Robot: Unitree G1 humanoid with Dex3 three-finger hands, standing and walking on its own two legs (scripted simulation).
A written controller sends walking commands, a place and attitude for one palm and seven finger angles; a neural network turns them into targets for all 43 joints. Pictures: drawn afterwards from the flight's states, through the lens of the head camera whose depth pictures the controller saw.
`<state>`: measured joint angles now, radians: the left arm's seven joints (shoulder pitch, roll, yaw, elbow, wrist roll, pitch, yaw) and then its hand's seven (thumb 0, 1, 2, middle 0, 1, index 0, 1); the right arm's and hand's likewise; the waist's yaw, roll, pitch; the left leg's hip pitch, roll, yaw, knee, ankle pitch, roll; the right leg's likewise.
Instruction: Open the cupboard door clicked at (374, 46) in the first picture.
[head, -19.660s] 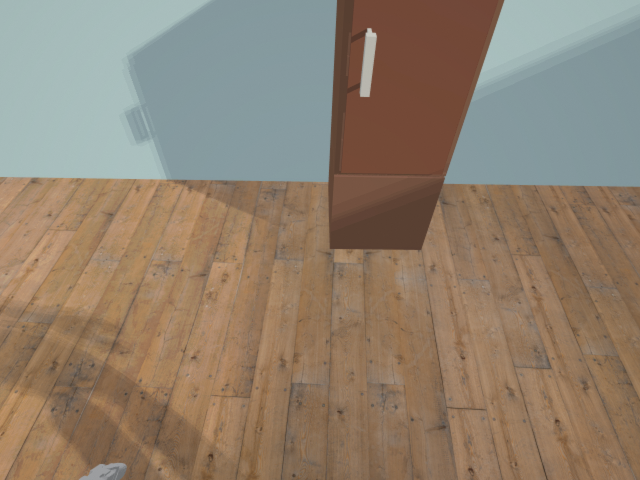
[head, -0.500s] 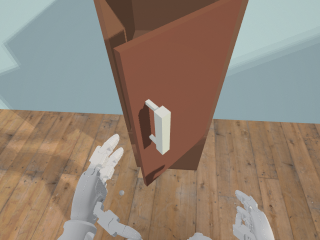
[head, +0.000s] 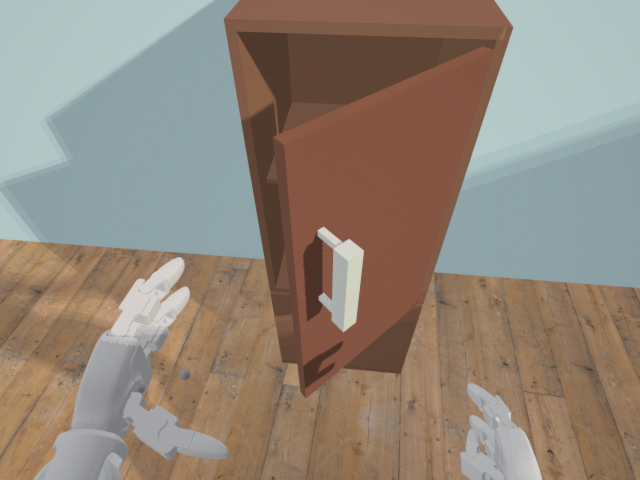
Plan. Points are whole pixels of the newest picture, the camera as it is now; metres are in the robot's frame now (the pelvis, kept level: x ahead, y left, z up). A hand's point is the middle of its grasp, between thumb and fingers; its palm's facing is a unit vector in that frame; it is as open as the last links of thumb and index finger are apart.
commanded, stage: draw the hand back to the body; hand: left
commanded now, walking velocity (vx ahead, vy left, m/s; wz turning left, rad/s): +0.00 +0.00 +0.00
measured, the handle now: (335, 279) +0.36 +0.02 +0.07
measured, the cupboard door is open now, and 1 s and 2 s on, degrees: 46 46 46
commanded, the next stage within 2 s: step back with the hand held close in 1.02 s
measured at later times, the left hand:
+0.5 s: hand (81, 323) +0.21 +0.24 +0.18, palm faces +0.36 -0.84 -0.39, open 10.8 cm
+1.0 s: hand (54, 316) +0.20 +0.25 +0.19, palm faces +0.44 -0.80 -0.40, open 7.5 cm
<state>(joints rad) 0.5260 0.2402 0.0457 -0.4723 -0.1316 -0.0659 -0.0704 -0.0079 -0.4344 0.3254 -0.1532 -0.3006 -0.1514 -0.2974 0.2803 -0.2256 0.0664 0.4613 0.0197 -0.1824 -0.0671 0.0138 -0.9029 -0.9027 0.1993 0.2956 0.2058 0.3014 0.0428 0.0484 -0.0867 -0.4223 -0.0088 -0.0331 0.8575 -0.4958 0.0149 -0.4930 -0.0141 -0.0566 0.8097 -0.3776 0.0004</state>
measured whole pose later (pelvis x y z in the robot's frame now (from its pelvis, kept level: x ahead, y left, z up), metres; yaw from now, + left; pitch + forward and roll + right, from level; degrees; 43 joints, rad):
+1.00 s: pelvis +0.01 +0.00 +0.04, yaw -1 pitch -5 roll -1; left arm 0.46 0.33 0.33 -0.40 -0.03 -0.10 0.11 0.02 0.88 0.89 -0.21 -0.30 -0.21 -0.30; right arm 0.19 -0.22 0.03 0.65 -0.01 -0.14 -0.08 0.01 -0.90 -0.90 0.20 0.30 0.21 0.30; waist 0.08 0.06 0.03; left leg -0.03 0.00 -0.01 0.41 -0.30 0.01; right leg -0.11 0.00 -0.03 0.38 -0.19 0.00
